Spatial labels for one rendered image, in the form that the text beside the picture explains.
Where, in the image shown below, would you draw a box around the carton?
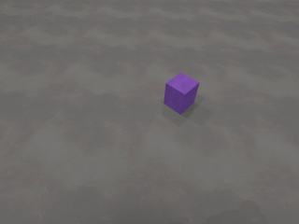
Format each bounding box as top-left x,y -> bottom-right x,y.
164,73 -> 200,115

